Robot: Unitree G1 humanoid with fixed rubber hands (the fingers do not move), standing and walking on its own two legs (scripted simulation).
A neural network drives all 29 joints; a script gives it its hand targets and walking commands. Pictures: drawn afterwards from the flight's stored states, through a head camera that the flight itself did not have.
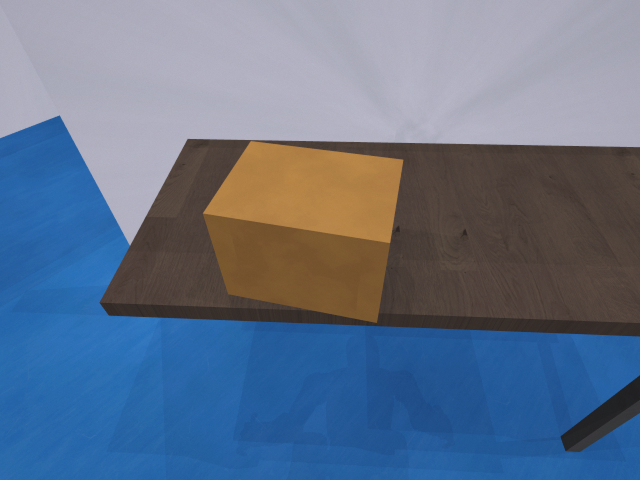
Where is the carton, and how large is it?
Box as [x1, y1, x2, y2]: [203, 141, 402, 322]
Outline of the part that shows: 251,141 203,212 228,293 376,322 402,160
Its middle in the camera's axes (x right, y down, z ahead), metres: -0.02 -0.02 +0.62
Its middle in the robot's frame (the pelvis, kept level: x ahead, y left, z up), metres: +0.50 +0.03 +0.04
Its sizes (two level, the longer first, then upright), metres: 0.246 0.179 0.179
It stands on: a table, 0.72 m high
